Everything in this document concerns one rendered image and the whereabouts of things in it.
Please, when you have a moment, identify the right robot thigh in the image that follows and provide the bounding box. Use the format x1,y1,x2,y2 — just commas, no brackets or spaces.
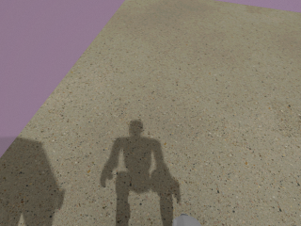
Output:
172,215,201,226

